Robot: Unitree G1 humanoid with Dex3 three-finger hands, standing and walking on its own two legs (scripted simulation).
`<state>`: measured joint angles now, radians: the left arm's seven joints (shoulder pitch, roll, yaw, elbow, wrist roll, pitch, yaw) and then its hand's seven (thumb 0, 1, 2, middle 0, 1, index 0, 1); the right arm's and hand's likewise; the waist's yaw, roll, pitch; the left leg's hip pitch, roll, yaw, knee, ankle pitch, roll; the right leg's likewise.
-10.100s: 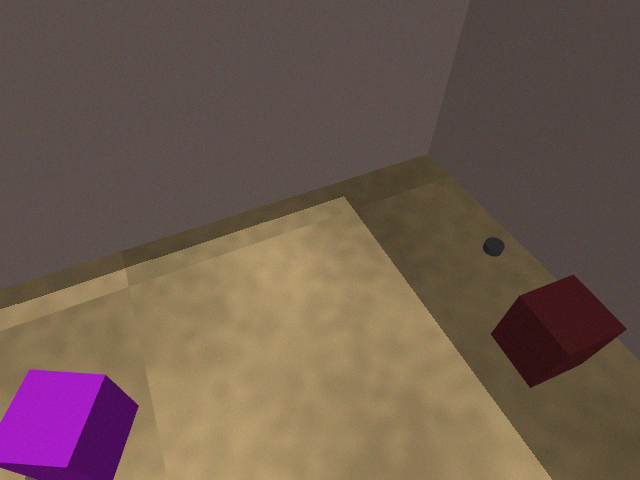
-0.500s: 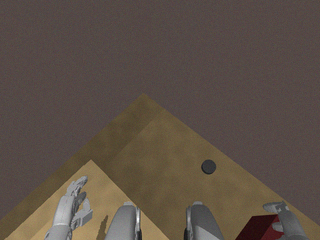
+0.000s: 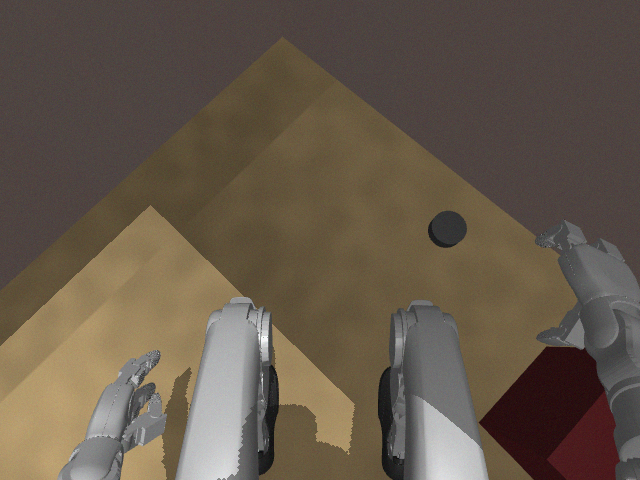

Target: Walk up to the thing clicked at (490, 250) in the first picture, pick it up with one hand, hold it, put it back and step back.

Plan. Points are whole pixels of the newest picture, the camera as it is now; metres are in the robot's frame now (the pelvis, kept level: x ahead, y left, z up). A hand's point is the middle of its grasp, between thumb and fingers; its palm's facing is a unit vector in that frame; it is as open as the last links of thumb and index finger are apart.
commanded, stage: rise first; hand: right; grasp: from above
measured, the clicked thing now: (447, 229) +0.50 -0.26 -0.43
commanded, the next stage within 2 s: none
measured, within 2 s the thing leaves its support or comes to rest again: neither
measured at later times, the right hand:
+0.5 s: hand (529, 254) +0.40 -0.33 -0.24, palm faces -0.47 +0.07 -0.88, open 14.1 cm
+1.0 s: hand (508, 242) +0.43 -0.32 -0.29, palm faces -0.46 +0.04 -0.88, open 14.0 cm
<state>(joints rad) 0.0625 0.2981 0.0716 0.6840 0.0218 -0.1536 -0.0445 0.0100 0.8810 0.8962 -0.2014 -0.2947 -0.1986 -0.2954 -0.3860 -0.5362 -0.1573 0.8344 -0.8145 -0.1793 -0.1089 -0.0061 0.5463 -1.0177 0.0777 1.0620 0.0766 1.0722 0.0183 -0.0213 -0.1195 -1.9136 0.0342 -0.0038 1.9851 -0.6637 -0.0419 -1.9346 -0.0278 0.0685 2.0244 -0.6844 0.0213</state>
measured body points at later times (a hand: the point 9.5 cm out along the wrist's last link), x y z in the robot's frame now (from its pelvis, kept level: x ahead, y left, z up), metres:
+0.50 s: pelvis -0.02 -0.01 -0.09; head +0.20 -0.07 +0.30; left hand +0.06 +0.28 -0.20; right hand +0.42 -0.33 -0.19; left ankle +0.09 +0.14 -0.42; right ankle +0.08 -0.13 -0.42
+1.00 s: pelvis +0.00 -0.01 -0.12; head +0.24 -0.06 +0.25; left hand +0.06 +0.28 -0.24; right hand +0.45 -0.32 -0.24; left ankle +0.09 +0.14 -0.42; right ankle +0.08 -0.13 -0.42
